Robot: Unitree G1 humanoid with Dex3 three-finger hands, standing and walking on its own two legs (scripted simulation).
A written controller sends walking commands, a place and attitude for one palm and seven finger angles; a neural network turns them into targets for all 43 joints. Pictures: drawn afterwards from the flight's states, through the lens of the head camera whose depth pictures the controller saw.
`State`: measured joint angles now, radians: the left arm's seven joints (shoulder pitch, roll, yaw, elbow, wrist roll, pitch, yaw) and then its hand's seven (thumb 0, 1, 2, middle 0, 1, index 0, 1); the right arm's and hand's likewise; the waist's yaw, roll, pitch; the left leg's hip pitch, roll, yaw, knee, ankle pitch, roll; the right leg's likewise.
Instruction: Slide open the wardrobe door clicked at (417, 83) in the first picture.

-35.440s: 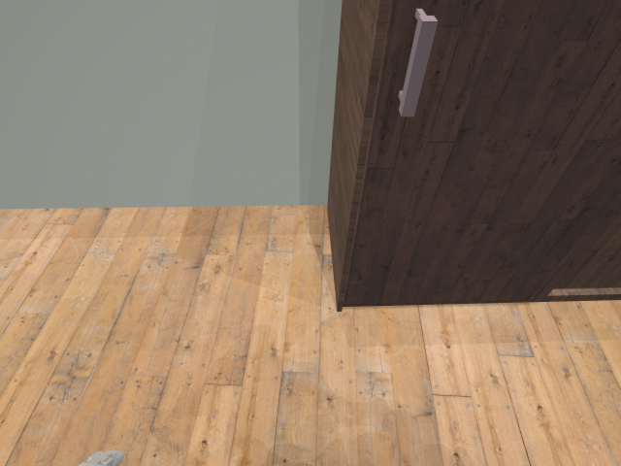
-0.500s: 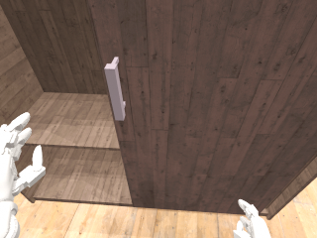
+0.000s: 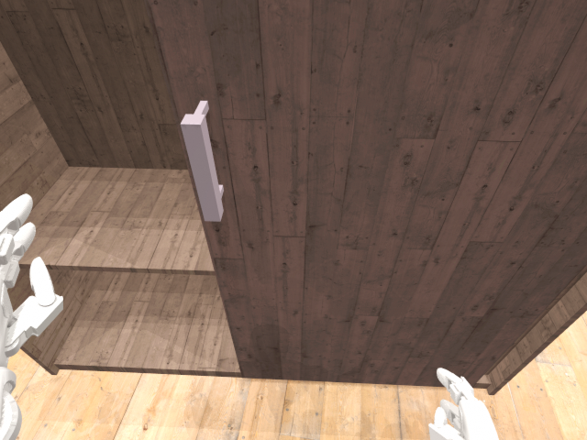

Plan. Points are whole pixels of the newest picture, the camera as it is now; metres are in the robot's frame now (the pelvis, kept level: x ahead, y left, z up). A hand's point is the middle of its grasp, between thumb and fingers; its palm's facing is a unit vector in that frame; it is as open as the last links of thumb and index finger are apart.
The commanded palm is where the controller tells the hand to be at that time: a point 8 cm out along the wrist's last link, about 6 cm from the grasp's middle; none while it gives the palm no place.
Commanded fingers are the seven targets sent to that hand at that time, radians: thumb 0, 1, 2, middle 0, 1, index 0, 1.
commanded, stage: step back with the hand held close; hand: left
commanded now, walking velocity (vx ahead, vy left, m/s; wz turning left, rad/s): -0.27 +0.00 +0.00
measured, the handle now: (208, 163) +0.44 +0.19 +0.17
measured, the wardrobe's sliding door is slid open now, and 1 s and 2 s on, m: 0.65 0.65 0.65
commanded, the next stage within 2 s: stop stepping back and stand still in 0.78 s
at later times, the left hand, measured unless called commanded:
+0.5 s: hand out of the picture +0.12 +0.29 +0.15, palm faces +0.48 -0.75 -0.46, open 7.4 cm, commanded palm +0.06 +0.32 +0.17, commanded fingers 0.00 0.90 0.90 -0.20 -0.30 -0.20 -0.30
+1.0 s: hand out of the picture +0.01 +0.30 +0.17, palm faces +0.48 -0.75 -0.46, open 7.4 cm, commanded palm -0.04 +0.34 +0.17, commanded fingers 0.00 0.90 0.90 -0.20 -0.30 -0.20 -0.30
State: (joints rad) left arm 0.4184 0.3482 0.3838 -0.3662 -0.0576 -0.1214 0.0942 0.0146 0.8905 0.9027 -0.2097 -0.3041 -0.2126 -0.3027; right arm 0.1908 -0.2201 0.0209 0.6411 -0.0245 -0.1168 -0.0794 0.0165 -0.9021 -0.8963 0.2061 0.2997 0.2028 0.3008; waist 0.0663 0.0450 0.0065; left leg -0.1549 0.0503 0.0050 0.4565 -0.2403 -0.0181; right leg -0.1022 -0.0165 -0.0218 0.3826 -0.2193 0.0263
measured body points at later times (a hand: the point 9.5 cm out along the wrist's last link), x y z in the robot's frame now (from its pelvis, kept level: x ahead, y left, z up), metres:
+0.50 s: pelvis -0.08 +0.02 -0.02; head -0.07 +0.03 +0.43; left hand +0.09 +0.33 +0.18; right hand +0.10 -0.21 -0.09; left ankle +0.01 +0.13 -0.74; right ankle +0.00 -0.14 -0.74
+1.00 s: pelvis -0.19 +0.04 -0.04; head -0.18 +0.06 +0.41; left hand -0.02 +0.34 +0.19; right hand -0.03 -0.21 -0.11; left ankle -0.06 +0.13 -0.72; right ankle -0.01 -0.14 -0.73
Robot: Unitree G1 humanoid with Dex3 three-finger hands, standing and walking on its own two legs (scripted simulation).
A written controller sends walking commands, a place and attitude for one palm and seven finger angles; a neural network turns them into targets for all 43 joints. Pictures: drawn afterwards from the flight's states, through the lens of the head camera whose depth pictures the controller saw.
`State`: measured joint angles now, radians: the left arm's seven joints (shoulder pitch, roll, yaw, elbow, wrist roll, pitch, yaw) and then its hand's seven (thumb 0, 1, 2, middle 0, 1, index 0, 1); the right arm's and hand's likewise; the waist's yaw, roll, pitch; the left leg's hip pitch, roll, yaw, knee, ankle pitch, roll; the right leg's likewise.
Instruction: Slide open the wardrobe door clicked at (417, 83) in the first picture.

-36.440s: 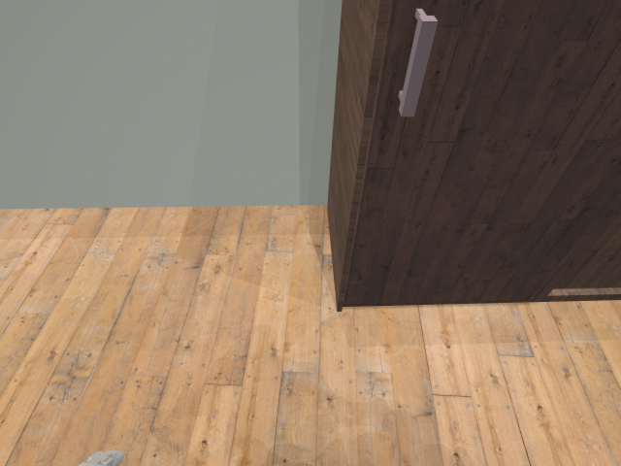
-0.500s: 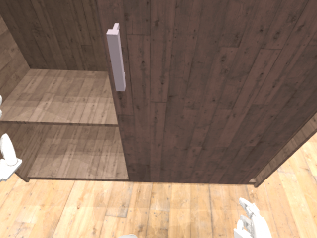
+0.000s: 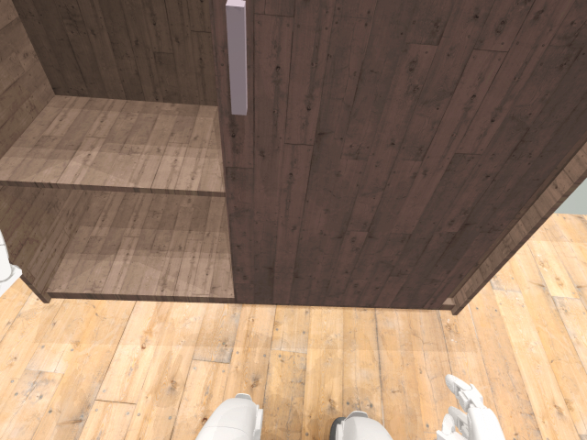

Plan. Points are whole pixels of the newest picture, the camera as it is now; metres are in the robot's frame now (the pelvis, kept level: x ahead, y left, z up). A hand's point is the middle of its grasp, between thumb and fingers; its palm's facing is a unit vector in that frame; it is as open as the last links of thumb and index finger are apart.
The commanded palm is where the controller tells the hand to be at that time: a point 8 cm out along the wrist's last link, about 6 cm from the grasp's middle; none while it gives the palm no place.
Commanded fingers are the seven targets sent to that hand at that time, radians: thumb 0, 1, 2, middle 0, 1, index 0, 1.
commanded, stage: stop stepping back and stand still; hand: left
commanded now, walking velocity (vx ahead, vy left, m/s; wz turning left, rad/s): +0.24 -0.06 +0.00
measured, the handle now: (239, 56) +0.62 +0.16 +0.21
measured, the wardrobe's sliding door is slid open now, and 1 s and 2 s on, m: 0.65 0.65 0.65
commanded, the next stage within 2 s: let the arm hang, fingers relaxed in 1.34 s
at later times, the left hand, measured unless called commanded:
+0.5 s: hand out of the picture +0.12 +0.31 +0.19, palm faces +0.47 -0.81 -0.35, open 7.4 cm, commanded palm +0.05 +0.33 +0.21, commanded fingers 0.00 0.90 0.90 -0.20 -0.30 -0.20 -0.30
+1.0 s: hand out of the picture +0.13 +0.30 +0.18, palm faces +0.44 -0.81 -0.38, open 7.4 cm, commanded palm +0.06 +0.34 +0.21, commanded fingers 0.00 0.90 0.90 -0.20 -0.30 -0.20 -0.30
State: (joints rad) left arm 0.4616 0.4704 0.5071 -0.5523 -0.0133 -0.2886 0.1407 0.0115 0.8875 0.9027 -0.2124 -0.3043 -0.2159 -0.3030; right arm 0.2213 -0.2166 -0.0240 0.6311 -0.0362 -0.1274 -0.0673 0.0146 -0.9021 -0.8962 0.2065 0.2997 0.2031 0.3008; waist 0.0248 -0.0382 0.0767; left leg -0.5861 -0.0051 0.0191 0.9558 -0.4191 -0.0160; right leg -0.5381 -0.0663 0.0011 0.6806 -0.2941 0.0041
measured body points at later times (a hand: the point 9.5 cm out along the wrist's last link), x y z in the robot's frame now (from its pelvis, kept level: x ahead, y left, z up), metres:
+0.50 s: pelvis -0.10 +0.04 +0.03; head -0.11 +0.06 +0.48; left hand +0.09 +0.36 +0.21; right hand +0.02 -0.22 -0.05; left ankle -0.08 +0.16 -0.69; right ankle -0.19 -0.06 -0.70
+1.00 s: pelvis -0.09 +0.05 +0.03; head -0.08 +0.05 +0.48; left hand +0.10 +0.34 +0.20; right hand +0.04 -0.21 -0.06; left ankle -0.06 +0.17 -0.70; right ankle -0.13 -0.05 -0.70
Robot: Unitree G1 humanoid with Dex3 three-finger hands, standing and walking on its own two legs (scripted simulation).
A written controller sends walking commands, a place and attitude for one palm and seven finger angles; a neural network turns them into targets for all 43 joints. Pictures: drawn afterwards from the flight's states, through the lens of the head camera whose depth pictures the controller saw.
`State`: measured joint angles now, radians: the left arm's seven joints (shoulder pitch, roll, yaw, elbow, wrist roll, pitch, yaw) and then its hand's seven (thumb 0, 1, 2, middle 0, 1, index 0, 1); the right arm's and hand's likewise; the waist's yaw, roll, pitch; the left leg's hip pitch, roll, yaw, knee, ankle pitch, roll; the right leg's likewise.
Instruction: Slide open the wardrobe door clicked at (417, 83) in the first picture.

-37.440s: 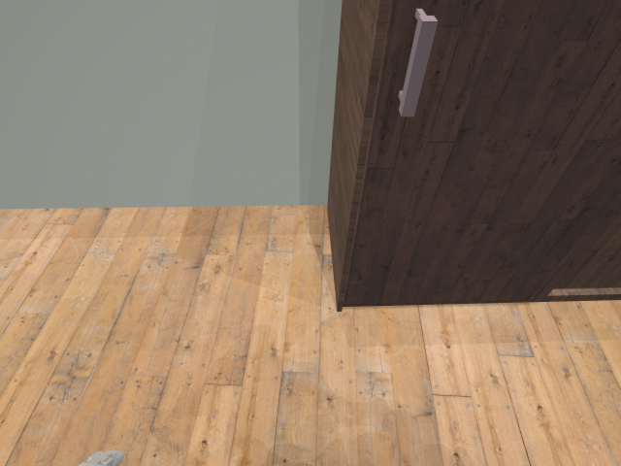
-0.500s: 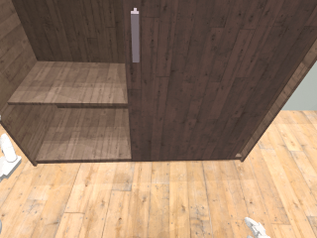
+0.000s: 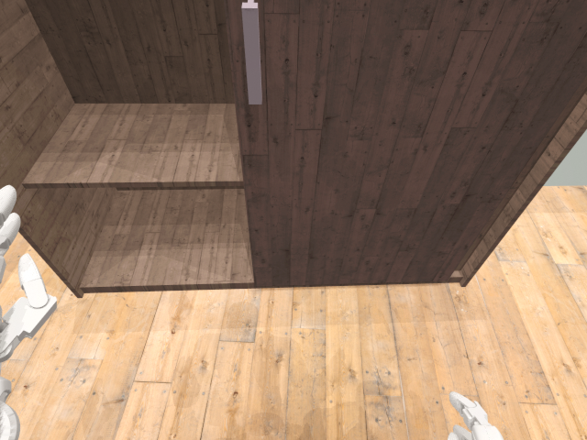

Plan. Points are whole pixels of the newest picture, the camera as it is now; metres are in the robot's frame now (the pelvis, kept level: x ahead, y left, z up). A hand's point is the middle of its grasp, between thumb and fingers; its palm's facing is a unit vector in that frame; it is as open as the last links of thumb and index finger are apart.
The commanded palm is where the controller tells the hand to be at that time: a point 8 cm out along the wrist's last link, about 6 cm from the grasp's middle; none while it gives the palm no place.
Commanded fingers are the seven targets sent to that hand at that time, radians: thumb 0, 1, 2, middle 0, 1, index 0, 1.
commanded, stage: stop stepping back and stand still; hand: left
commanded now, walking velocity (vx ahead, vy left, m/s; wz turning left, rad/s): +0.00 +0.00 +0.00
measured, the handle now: (253, 52) +0.71 +0.14 +0.19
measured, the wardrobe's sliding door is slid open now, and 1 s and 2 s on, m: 0.65 0.65 0.65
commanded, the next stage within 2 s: let the arm hang, fingers relaxed in 0.34 s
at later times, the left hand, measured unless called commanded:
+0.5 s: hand (75, 303) +0.23 +0.27 +0.10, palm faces +0.29 -0.83 -0.47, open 7.4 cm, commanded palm none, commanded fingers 0.00 0.90 0.90 -0.20 -0.30 -0.20 -0.30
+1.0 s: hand out of the picture -0.06 +0.21 -0.16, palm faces +0.01 -0.98 -0.21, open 7.2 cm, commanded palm none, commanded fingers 0.00 0.90 0.90 -0.20 -0.30 -0.20 -0.30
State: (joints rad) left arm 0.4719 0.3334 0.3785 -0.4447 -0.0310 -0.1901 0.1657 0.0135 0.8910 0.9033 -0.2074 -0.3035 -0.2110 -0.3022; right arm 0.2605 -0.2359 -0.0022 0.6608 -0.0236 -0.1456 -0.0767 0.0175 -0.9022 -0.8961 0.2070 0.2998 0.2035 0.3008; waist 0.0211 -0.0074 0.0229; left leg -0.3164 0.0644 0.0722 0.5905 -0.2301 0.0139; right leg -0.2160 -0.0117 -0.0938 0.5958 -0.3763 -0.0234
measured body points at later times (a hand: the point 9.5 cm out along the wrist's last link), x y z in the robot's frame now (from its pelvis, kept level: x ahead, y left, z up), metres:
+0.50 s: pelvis +0.01 +0.02 +0.00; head +0.02 +0.01 +0.45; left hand +0.21 +0.32 +0.13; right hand +0.18 -0.23 -0.08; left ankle +0.03 +0.13 -0.73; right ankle -0.04 -0.10 -0.73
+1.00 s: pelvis -0.02 +0.02 +0.01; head +0.01 +0.03 +0.46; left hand -0.06 +0.26 -0.15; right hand -0.04 -0.20 -0.15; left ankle +0.03 +0.13 -0.73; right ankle -0.04 -0.10 -0.73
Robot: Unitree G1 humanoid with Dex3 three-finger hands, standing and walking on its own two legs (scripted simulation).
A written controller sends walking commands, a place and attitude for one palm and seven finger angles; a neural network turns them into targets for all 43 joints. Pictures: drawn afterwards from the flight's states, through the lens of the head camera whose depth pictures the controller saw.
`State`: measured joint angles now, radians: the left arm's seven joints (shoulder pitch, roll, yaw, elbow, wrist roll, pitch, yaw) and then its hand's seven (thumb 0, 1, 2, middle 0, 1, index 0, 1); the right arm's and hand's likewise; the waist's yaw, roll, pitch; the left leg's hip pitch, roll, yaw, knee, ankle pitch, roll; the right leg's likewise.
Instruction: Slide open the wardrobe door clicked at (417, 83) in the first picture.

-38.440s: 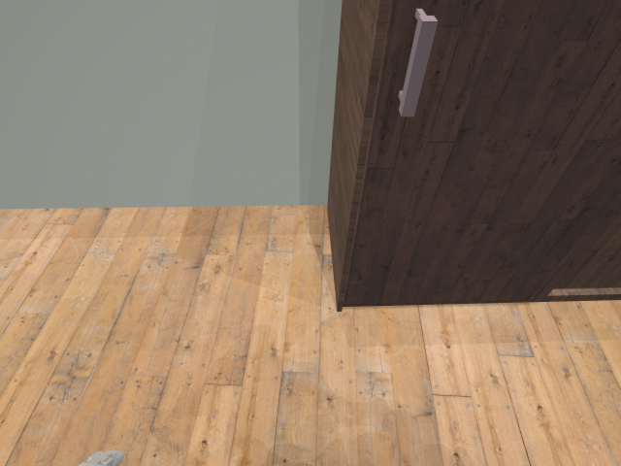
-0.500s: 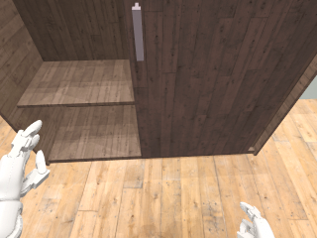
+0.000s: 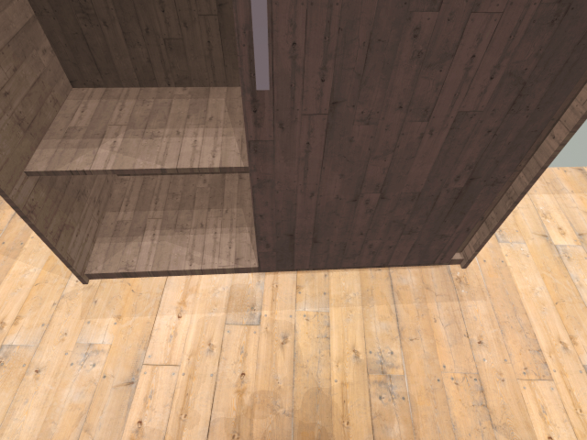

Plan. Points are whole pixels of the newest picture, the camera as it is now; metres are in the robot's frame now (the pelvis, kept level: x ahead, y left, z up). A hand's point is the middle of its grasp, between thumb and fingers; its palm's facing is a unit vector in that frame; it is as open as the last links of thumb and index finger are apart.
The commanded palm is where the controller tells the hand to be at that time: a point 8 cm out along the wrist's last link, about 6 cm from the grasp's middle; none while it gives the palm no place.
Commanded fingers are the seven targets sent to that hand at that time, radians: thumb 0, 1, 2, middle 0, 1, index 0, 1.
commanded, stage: let the arm hang, fingers relaxed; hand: left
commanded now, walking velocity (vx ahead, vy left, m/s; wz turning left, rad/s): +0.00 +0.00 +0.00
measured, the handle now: (260, 36) +0.73 +0.11 +0.17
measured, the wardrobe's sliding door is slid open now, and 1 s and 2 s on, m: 0.65 0.65 0.65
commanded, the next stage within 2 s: look to check the result in 0.54 s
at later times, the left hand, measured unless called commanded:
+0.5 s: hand out of the picture +0.02 +0.18 -0.18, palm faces +0.00 -0.98 -0.18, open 7.3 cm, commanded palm none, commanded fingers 0.00 0.90 0.90 -0.20 -0.30 -0.20 -0.30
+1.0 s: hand out of the picture +0.02 +0.18 -0.18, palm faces +0.00 -0.98 -0.18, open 7.3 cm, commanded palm none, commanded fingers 0.00 0.90 0.90 -0.20 -0.30 -0.20 -0.30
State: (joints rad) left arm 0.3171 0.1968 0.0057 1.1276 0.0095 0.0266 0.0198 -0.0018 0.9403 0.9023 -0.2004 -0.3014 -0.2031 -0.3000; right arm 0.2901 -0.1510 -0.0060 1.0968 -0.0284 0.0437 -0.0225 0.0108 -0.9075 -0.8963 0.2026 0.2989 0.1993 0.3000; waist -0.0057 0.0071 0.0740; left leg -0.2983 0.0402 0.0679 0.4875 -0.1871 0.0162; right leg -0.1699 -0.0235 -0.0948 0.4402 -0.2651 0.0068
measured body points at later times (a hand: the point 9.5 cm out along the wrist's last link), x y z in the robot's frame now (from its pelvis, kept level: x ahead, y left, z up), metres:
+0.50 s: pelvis +0.01 +0.01 +0.00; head +0.02 +0.02 +0.45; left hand +0.02 +0.24 -0.16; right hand +0.01 -0.22 -0.16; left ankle +0.05 +0.11 -0.74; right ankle -0.02 -0.12 -0.74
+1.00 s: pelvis +0.02 +0.01 +0.00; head +0.04 +0.01 +0.45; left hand +0.02 +0.23 -0.16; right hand +0.03 -0.22 -0.15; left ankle +0.05 +0.11 -0.74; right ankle -0.02 -0.12 -0.74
